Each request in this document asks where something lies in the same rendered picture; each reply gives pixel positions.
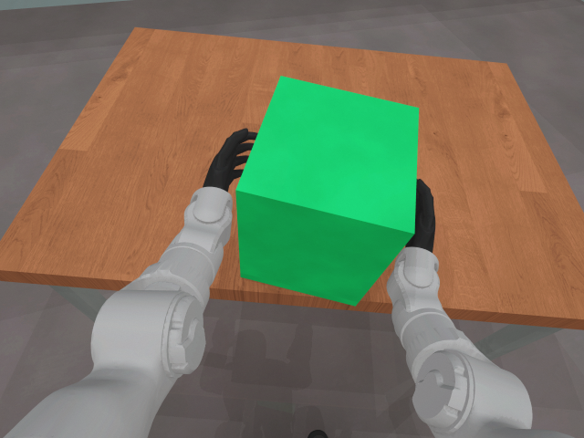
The robot left hand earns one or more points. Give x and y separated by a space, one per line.
221 172

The table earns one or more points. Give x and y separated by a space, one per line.
509 231

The right robot upper arm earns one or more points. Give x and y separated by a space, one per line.
459 396

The robot right hand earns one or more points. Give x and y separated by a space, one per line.
424 218

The robot left forearm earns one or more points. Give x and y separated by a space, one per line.
191 261

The robot right forearm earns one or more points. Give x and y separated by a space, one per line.
417 315

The carton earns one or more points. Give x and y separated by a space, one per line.
327 197

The left robot upper arm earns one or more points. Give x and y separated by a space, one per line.
144 340

